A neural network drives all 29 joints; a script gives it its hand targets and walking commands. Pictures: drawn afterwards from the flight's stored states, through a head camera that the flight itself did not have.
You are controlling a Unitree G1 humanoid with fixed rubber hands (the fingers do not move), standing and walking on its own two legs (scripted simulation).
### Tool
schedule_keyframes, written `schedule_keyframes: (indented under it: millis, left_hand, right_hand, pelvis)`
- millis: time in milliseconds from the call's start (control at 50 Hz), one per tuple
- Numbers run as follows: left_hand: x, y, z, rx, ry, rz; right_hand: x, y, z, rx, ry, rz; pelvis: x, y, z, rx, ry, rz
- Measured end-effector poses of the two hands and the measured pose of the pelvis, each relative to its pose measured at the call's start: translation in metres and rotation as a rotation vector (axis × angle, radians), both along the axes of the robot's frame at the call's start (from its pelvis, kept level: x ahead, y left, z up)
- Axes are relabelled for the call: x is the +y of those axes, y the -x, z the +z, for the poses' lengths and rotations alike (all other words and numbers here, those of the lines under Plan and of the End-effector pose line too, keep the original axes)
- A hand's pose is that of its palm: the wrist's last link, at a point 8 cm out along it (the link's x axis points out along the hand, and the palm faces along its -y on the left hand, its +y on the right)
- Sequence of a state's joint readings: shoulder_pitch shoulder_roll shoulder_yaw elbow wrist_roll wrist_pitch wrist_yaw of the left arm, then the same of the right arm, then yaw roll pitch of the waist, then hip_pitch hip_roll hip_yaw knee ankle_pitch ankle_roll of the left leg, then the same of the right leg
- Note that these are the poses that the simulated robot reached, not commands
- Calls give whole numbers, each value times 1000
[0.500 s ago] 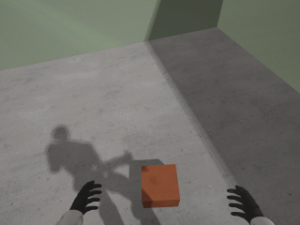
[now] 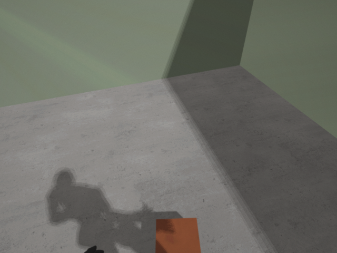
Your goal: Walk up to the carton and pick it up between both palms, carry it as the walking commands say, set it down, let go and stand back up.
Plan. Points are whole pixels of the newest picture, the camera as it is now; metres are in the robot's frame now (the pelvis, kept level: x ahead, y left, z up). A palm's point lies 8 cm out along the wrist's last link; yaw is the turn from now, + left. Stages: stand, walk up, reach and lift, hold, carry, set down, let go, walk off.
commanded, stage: stand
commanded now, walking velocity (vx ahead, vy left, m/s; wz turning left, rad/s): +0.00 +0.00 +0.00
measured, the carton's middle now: (177, 245) +0.39 +0.01 -0.69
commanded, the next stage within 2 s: none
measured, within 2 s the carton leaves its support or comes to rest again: neither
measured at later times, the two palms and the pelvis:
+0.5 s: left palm out of the picture +0.03 +0.26 -0.12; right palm out of the picture +0.02 -0.23 -0.12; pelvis -0.01 +0.01 +0.00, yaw +0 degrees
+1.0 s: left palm out of the picture -0.05 +0.25 -0.13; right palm out of the picture -0.04 -0.20 -0.13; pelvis -0.04 +0.02 +0.00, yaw +1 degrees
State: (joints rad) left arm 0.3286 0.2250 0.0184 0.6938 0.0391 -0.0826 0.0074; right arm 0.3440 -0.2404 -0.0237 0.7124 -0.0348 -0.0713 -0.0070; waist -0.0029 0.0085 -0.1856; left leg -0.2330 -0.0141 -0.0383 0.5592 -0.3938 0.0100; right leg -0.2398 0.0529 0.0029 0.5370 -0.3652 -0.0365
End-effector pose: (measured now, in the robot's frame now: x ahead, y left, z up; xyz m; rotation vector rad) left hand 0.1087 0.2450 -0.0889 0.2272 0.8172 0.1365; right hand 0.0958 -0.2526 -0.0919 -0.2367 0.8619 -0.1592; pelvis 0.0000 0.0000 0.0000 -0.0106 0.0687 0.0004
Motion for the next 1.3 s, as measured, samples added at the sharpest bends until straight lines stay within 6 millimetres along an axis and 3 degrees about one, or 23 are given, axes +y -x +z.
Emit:
schedule_keyframes:
  millis: [100, 220, 500, 680, 1020, 1300]
  left_hand:
    - [-1, 8, -10, 45, 8, 20]
    - [0, 28, -22, 122, 16, 50]
    - [17, 82, -32, 268, 3, 101]
    - [14, 116, -39, 356, 27, 121]
    - [5, 158, -46, 462, 71, 151]
    - [-3, 189, -51, 563, 102, 155]
  right_hand:
    - [4, 6, -9, 44, -9, -17]
    - [10, 26, -19, 119, -16, -37]
    - [19, 76, -30, 250, -17, -67]
    - [28, 109, -34, 337, -26, -77]
    - [50, 135, -40, 403, -64, -77]
    - [66, 172, -44, 500, -91, -99]
  pelvis:
    - [1, -6, -2, 7, 4, 1]
    - [3, -6, -3, 2, 5, 2]
    - [12, 10, -2, -33, 4, 7]
    - [17, 21, 1, -52, 4, 12]
    - [24, 36, 4, -82, 3, 17]
    - [29, 46, 6, -94, 3, 17]
